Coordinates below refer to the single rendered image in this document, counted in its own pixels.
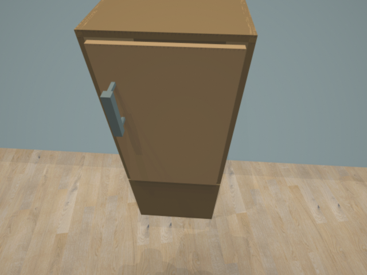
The cupboard door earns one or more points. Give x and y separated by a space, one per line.
177 99

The handle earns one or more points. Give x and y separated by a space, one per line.
110 106

